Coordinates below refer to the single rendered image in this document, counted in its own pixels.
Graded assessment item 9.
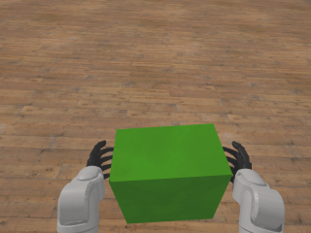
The left robot forearm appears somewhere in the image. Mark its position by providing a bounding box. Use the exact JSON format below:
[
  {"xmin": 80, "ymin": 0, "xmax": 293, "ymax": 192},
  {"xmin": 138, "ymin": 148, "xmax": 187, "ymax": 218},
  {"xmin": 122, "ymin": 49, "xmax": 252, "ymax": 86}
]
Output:
[{"xmin": 56, "ymin": 166, "xmax": 106, "ymax": 233}]

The robot left hand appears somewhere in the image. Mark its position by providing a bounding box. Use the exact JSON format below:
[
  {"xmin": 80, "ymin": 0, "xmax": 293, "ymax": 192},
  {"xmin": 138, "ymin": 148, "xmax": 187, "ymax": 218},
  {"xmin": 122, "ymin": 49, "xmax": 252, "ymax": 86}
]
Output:
[{"xmin": 86, "ymin": 140, "xmax": 114, "ymax": 180}]

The robot right hand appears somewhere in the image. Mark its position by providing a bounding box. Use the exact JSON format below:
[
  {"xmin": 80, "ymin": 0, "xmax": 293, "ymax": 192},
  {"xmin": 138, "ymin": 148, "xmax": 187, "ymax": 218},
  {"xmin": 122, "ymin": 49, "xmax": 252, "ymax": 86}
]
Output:
[{"xmin": 223, "ymin": 141, "xmax": 252, "ymax": 183}]

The carton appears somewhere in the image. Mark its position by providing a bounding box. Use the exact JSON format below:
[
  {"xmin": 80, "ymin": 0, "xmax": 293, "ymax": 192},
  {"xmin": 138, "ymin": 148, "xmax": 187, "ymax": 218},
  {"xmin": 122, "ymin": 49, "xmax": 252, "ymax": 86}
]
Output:
[{"xmin": 109, "ymin": 123, "xmax": 233, "ymax": 224}]

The right robot forearm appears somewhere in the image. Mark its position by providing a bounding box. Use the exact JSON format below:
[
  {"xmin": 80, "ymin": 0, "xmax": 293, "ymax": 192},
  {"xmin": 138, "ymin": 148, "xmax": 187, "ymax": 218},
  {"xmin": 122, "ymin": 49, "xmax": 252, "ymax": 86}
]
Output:
[{"xmin": 232, "ymin": 168, "xmax": 286, "ymax": 233}]

